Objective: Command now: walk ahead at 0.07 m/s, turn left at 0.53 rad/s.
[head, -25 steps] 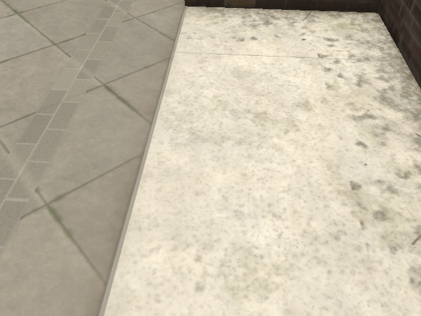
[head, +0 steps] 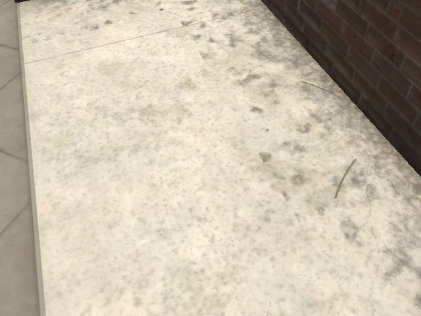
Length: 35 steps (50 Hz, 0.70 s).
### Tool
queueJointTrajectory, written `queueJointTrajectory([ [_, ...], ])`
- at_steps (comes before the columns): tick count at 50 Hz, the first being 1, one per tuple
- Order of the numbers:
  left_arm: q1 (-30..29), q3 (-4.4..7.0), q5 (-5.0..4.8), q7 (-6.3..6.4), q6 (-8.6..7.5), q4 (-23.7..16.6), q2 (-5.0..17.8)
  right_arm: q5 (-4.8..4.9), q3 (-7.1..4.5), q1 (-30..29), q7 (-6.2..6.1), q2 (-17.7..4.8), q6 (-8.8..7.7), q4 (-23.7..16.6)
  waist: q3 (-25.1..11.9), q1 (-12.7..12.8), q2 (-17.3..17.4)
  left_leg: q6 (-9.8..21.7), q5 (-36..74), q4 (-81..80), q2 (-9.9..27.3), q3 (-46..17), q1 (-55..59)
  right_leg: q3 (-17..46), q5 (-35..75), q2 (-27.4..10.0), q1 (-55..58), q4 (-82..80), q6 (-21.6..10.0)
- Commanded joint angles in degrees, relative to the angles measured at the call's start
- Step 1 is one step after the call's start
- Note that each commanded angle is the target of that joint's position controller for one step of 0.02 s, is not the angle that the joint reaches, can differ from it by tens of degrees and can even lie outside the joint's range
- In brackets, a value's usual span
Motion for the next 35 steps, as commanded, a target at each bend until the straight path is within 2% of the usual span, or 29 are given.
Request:
queueJointTrajectory([
  [1, 0.7, -0.16, 0.18, -0.37, 0.03, -5.4, 1.8, 0.89, -3.17, -7.6, -0.64, -10.7, 1.14, -7.5, -6.2, 3.3, 2.6, 9.6, -13.2, -12.4, 9.2, -19.4, 5.1, -0.6, 0.1, -2.3, -0.2, -10.9, -0.3],
  [2, -1.0, -0.49, -0.2, -0.53, -0.38, -5.4, 0.7, 0.79, -3.25, -7.5, -1.11, -10.6, 2.04, -7.1, -5.0, 2.9, 4.4, 9.1, -12.1, -12.9, 6.8, -18.2, 1.4, -2.1, 2.4, -0.6, 3.6, -16.3, -0.2],
  [3, -0.1, -0.27, -0.57, -0.83, -0.61, -4.9, 1.3, 0.85, -3.56, -5.8, -1.32, -11.0, 2.73, -6.6, -6.7, 2.9, 6.1, 9.0, -12.3, -12.8, 6.6, -18.9, 2.2, -2.3, 5.5, 0.2, 6.6, -20.5, 0.1],
  [4, 2.4, 0.15, -1.07, -1.12, -0.76, -3.9, 2.4, 1.19, -3.74, -4.9, -1.38, -11.2, 3.12, -6.4, -8.4, 3.9, 6.5, 8.5, -14.1, -12.1, 6.7, -19.7, 3.1, -2.1, 9.9, 0.4, 10.2, -25.9, 0.1],
  [5, 5.2, 0.9, -1.39, -1.48, -0.53, -2.7, 3.7, 2.2, -3.72, -4.2, -0.85, -11.2, 3.35, -6.2, -9.9, 5.2, 7.1, 7.3, -15.9, -10.6, 6.3, -19.0, 1.2, -2.5, 14.6, -0.2, 16.2, -32.6, -0.3],
  [6, 7.8, 1.77, -0.58, -1.52, -0.54, -2.1, 6.3, 2.34, -3.47, -3.0, -0.44, -10.4, 2.98, -6.1, -10.9, 5.9, 5.3, 4.6, -20.5, -6.6, 3.9, -16.5, -5.4, -1.1, 17.1, -4.0, 25.2, -36.4, -1.9],
  [7, 9.5, 3.14, 1.66, -1.37, -0.49, -2.7, 12.5, 3.0, -2.41, -4.6, -0.06, -6.2, 2.47, -7.7, -11.4, 6.5, -8.3, 1.4, -27.9, 10.1, -2.6, -7.1, -17.4, 16.0, 11.5, -20.9, 30.7, -42.8, -9.2],
  [8, 3.3, 3.18, 4.26, -1.06, -0.47, -4.5, 13.1, 2.13, -2.84, -3.9, 0.25, -7.2, 0.92, -8.1, -11.6, 4.0, -20.7, -0.8, -29.5, 26.1, -2.2, -1.8, -21.2, 27.3, 20.2, -31.9, 24.5, -44.3, -15.9],
  [9, -2.5, 1.88, 4.06, -0.52, -0.81, -6.9, 9.4, 1.89, -4.04, -2.4, 0.47, -11.5, 0.71, -6.4, -9.8, 1.9, -15.5, -1.6, -25.5, 35.4, 1.0, -0.3, -19.0, 22.0, 22.4, -29.9, 20.2, -44.3, -15.8],
  [10, -7.0, 1.1, 2.5, -0.15, -0.79, -7.4, 6.5, 1.86, -4.4, -0.2, 0.21, -11.9, 1.54, -5.0, -6.9, -0.2, -11.6, -2.0, -21.9, 37.9, 1.7, 1.4, -17.2, 15.1, 23.1, -24.8, 16.9, -43.7, -12.7],
  [11, -9.3, 0.19, 1.4, 0.27, -1.08, -8.4, 4.4, 1.76, -4.01, 2.1, -0.69, -10.8, 2.43, -3.3, -4.9, -0.7, -9.0, -2.4, -19.6, 41.5, 1.7, 2.0, -17.8, 10.7, 25.4, -21.7, 16.8, -42.7, -10.6],
  [12, -10.1, 0.06, 0.63, 0.61, -1.32, -8.3, 4.6, 1.36, -3.72, 4.4, -0.95, -9.8, 3.32, -2.6, -3.5, -1.0, -8.5, -3.4, -18.2, 45.7, 2.0, 2.4, -17.8, 7.0, 32.3, -21.1, 16.1, -41.8, -10.4],
  [14, -7.8, -0.26, 0.77, 1.12, -1.39, -7.2, 4.9, 1.26, -2.86, 2.2, -0.93, -8.5, 4.19, -4.6, -3.6, 0.0, -7.8, -5.2, -14.6, 48.0, 4.1, 4.8, -19.1, 1.9, 40.4, -20.3, 18.6, -40.7, -11.0],
  [16, -4.5, 0.26, 1.04, 1.48, -0.47, -5.7, 6.0, 2.16, -1.92, -1.5, -0.94, -6.8, 4.05, -6.9, -3.8, 1.9, -8.7, -6.2, -12.7, 42.7, 5.9, 6.2, -21.7, -0.1, 40.0, -20.5, 23.6, -39.9, -11.5],
  [17, -2.5, 0.69, 1.87, 1.44, -0.3, -5.2, 6.6, 1.74, -1.53, -3.2, -0.77, -6.1, 4.08, -7.6, -4.4, 3.3, -9.7, -6.6, -13.0, 40.4, 7.5, 6.8, -20.8, -1.0, 39.7, -21.5, 25.1, -39.8, -12.1],
  [18, -2.9, 0.77, 1.86, 1.24, -0.18, -5.4, 6.4, 2.11, -0.93, -4.1, -0.29, -5.5, 4.24, -8.3, -4.4, 4.0, -9.9, -6.6, -13.0, 36.1, 8.6, 6.8, -20.3, -1.6, 39.3, -21.9, 26.2, -38.8, -12.7],
  [20, -2.7, 1.28, 1.48, 1.01, -0.32, -5.5, 8.0, 1.15, -0.62, -5.3, 0.73, -5.3, 3.74, -9.2, -6.4, 4.9, -10.6, -7.0, -13.3, 29.6, 9.8, 8.6, -14.1, -3.7, 39.4, -22.6, 25.0, -38.8, -13.7],
  [21, -3.3, 1.74, 1.31, 0.9, -0.3, -5.4, 9.1, 1.23, -0.7, -5.2, 1.16, -5.6, 3.52, -9.4, -6.6, 4.5, -11.5, -6.8, -13.5, 26.9, 9.7, 9.9, -10.8, -4.9, 39.7, -22.9, 23.5, -38.5, -13.7],
  [23, -3.5, 2.36, 0.66, 0.41, -0.3, -4.9, 10.3, 1.29, -1.15, -4.9, 1.69, -6.8, 3.55, -9.4, -6.1, 4.2, -11.9, -5.8, -14.3, 21.9, 8.7, 12.8, -5.8, -6.8, 41.3, -23.9, 21.8, -37.4, -13.4],
  [25, -1.6, 2.25, -0.86, 0.46, -0.41, -4.3, 9.5, 0.95, -0.88, -4.5, 1.88, -5.7, 3.79, -9.4, -5.9, 4.4, -11.9, -3.3, -14.9, 14.1, 6.2, 13.6, 0.1, -6.4, 42.0, -23.4, 20.3, -34.0, -13.1],
  [26, -2.0, 1.83, -2.22, 0.36, -0.36, -3.9, 9.0, 0.94, -0.7, -2.6, 2.16, -4.9, 3.8, -8.7, -6.2, 2.6, -11.0, -1.3, -10.6, 6.0, 4.3, 13.8, 5.0, -6.5, 40.5, -22.6, 19.3, -31.6, -12.1],
  [27, -0.3, 1.24, -2.81, 0.13, -0.55, -2.8, 7.4, 0.52, -1.12, 0.2, 1.95, -5.8, 3.54, -7.4, -6.1, 1.1, -8.2, 0.6, -1.1, -2.8, 2.7, 13.1, 13.3, -8.1, 37.2, -20.6, 15.1, -27.7, -9.4],
  [28, 1.1, -0.25, -1.02, -0.05, -1.57, -3.2, 3.4, 0.14, -1.82, 2.4, 1.35, -10.2, 3.13, -7.0, -9.0, 1.6, 1.6, 3.4, 22.9, -3.7, 10.9, 1.2, 26.4, -12.3, 23.3, -16.3, 4.7, -18.5, -3.8],
  [29, 1.0, -2.68, 1.68, -1.06, -1.99, -5.2, -0.8, -0.84, -1.51, 2.7, 0.66, -12.1, 2.78, -7.3, -14.8, 2.3, 16.7, 13.6, 23.3, -3.1, 25.9, -13.1, 33.9, -13.5, -9.3, -12.1, -6.6, -7.9, 1.6],
  [30, -2.5, -0.83, -0.75, -1.54, -2.05, -4.5, 5.3, -0.84, -2.67, 12.4, 0.96, -12.9, 2.49, -4.8, -16.4, -4.8, 13.0, 19.4, -1.1, -8.3, 28.3, -18.7, 33.8, -9.2, -12.6, -10.6, -12.7, 0.9, 1.9],
  [31, -5.0, 0.15, -2.82, -1.65, -2.0, -5.1, 7.5, -0.1, -3.43, 15.2, 0.9, -13.9, 1.67, -2.2, -10.7, -6.1, 8.5, 17.6, -29.4, -11.6, 25.6, -17.5, 33.2, -6.6, -8.4, -11.6, -19.7, 6.1, 0.3],
  [32, -5.7, 0.11, -3.06, -1.74, -2.58, -5.6, 7.2, 0.54, -3.95, 12.0, 0.57, -15.5, 0.83, -1.8, -6.8, -4.8, 9.5, 14.1, -40.4, -13.2, 24.5, -17.0, 30.2, -6.9, -4.6, -12.0, -23.9, 8.6, -1.2],
  [33, -6.1, 0.3, -2.59, -1.59, -2.85, -5.4, 7.5, 0.62, -3.52, 7.8, 0.29, -14.5, -0.03, -2.3, -3.1, -3.7, 10.2, 12.4, -42.1, -15.1, 24.1, -15.3, 26.8, -5.2, 0.5, -12.5, -26.1, 9.4, -1.8],
  [35, -2.7, 0.84, -2.5, -1.54, -3.1, -4.6, 7.4, -0.09, -2.02, 3.0, 0.29, -10.1, -1.97, -2.7, 0.2, -0.5, 10.5, 10.2, -40.1, -18.0, 23.3, -10.1, 21.2, -2.6, 9.3, -12.1, -25.9, 11.1, -1.8],
])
